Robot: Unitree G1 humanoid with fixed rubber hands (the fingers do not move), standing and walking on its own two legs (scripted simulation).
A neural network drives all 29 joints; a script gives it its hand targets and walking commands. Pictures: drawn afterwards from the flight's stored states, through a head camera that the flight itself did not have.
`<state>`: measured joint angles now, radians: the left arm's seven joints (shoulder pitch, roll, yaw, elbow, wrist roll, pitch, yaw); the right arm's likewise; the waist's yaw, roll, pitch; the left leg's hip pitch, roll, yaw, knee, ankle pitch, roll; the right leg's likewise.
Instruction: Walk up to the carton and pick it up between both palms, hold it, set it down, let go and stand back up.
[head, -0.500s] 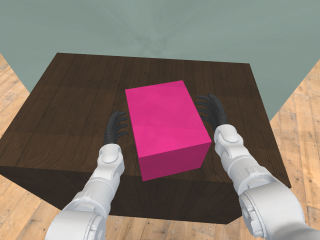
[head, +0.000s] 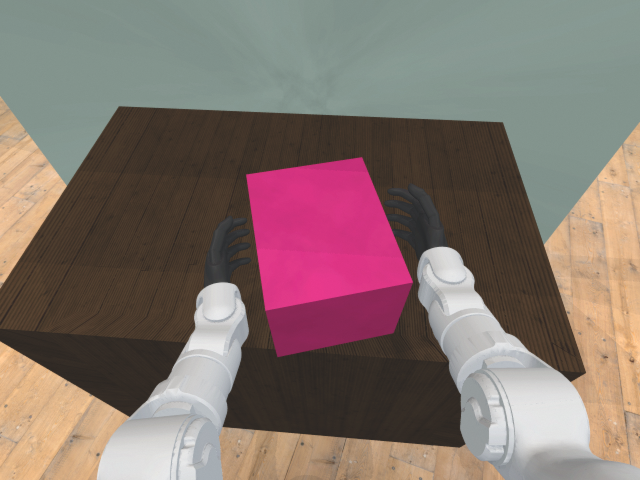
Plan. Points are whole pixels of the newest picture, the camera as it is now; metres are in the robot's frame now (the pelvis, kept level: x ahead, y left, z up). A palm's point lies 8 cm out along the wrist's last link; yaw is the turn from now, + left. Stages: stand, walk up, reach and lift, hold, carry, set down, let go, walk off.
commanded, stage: reach and lift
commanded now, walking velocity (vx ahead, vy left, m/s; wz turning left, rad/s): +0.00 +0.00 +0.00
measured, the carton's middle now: (320, 254) +0.45 +0.06 -0.03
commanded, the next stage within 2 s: none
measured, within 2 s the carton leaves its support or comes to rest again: leaves its support in 1.30 s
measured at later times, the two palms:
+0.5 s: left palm (217, 280) +0.36 +0.19 +0.02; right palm (426, 242) +0.44 -0.08 +0.05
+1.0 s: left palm (217, 280) +0.36 +0.19 +0.02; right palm (425, 241) +0.44 -0.08 +0.05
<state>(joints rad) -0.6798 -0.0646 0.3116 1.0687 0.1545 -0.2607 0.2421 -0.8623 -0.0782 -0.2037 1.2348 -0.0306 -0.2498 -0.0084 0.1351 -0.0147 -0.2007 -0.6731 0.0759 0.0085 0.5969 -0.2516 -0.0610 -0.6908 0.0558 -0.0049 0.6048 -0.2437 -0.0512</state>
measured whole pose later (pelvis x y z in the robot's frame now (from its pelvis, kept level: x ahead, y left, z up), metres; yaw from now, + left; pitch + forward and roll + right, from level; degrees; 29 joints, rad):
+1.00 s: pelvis +0.00 -0.01 +0.01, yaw +1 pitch +20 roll +1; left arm -0.68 -0.08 0.44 1.09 0.23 -0.33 0.19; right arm -0.86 -0.04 -0.37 1.23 -0.24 -0.34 0.00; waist 0.14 -0.01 -0.19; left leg -0.62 0.06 0.01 0.43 -0.16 -0.06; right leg -0.66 0.04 -0.01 0.49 -0.19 -0.05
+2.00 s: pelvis -0.01 +0.01 +0.01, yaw +1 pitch +18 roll +0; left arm -0.65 -0.09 0.40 1.02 0.09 -0.28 0.25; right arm -0.86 -0.03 -0.16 1.27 -0.22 -0.31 -0.18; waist 0.13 -0.01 -0.24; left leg -0.61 0.07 0.01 0.45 -0.16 -0.06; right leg -0.62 0.05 -0.01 0.44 -0.15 -0.04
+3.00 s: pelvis -0.02 +0.03 +0.03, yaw +2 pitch -1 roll -1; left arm -0.65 -0.07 0.35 0.66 0.22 0.35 0.17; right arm -0.82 0.03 -0.15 0.98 -0.06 0.19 -0.21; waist 0.03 -0.01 -0.12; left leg -0.19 0.03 0.00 0.36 -0.15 -0.02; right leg -0.16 0.01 -0.02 0.30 -0.12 0.00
